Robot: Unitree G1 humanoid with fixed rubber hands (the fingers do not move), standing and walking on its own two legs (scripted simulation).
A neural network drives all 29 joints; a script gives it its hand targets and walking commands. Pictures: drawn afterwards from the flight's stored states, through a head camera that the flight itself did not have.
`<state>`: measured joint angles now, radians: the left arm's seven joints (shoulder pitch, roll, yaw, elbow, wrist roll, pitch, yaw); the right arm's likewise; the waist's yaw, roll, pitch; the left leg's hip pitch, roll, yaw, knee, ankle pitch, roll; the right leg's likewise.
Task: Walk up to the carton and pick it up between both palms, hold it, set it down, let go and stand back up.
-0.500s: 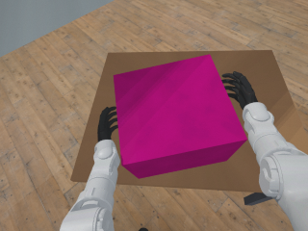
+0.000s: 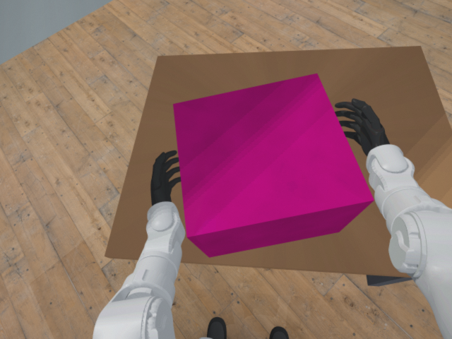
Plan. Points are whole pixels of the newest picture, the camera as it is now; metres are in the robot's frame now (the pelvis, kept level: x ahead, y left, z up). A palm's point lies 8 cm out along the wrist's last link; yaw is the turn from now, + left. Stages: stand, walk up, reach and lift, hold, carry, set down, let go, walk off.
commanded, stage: set down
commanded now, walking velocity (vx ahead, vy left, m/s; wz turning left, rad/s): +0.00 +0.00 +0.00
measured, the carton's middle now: (259, 171) +0.44 +0.01 -0.09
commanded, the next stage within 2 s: none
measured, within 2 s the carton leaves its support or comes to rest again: neither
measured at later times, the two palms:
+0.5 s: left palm (164, 196) +0.35 +0.19 -0.03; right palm (373, 142) +0.46 -0.19 +0.01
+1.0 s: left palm (165, 196) +0.35 +0.19 -0.03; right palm (372, 141) +0.46 -0.19 +0.01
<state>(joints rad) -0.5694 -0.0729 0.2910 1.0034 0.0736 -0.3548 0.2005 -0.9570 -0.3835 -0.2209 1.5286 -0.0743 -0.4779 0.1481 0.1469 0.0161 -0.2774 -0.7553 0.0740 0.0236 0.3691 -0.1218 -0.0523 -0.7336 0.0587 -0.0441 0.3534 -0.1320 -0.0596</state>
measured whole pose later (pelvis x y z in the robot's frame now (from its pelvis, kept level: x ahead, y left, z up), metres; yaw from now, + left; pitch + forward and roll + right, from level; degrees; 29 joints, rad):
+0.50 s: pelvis -0.01 +0.00 -0.01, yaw -1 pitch +31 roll -1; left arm -0.60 -0.09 0.31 0.99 0.10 -0.38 0.21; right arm -1.01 -0.41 -0.24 1.60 -0.07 -0.51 0.17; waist 0.16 0.00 -0.28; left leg -0.83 0.09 0.04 0.41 -0.13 -0.05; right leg -0.81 0.06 -0.05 0.38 -0.13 -0.06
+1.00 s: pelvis +0.00 +0.00 -0.01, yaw +0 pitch +31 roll -1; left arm -0.58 -0.11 0.35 0.97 0.13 -0.42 0.20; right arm -1.02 -0.42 -0.25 1.62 -0.10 -0.54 0.17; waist 0.14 -0.01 -0.27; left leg -0.83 0.08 0.04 0.44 -0.15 -0.05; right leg -0.81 0.06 -0.06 0.40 -0.15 -0.06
